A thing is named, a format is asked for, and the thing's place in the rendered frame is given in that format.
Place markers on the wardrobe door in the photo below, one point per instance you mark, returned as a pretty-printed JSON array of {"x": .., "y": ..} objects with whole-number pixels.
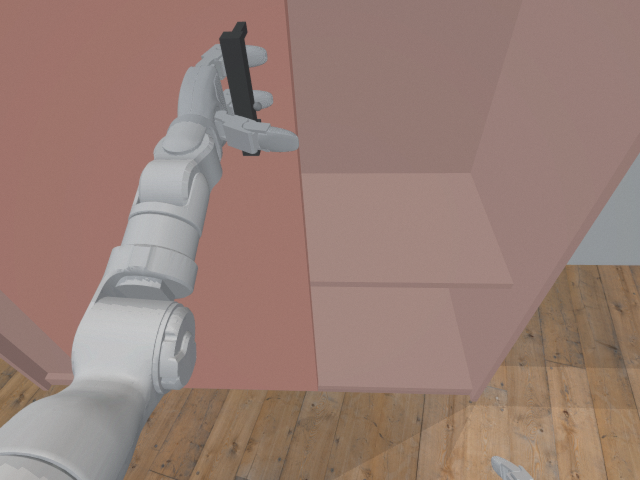
[
  {"x": 20, "y": 330},
  {"x": 87, "y": 90}
]

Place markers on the left robot hand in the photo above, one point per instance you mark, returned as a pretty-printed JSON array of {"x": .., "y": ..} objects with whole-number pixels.
[{"x": 201, "y": 94}]

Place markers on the left robot upper arm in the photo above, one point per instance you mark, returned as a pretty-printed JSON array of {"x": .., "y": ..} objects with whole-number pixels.
[{"x": 129, "y": 353}]

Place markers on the right robot hand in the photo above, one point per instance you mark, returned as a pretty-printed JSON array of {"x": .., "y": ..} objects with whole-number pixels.
[{"x": 508, "y": 471}]

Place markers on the handle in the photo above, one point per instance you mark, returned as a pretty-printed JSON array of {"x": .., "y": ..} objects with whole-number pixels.
[{"x": 238, "y": 75}]

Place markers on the left robot forearm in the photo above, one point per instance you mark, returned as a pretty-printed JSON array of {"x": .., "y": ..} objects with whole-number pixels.
[{"x": 156, "y": 258}]

